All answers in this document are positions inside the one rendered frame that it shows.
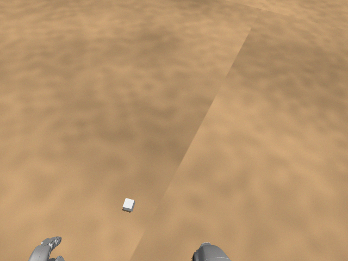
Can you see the cube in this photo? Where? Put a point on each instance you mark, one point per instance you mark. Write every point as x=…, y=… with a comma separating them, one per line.
x=128, y=204

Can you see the left robot hand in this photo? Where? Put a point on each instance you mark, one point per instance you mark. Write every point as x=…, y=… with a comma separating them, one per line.
x=42, y=252

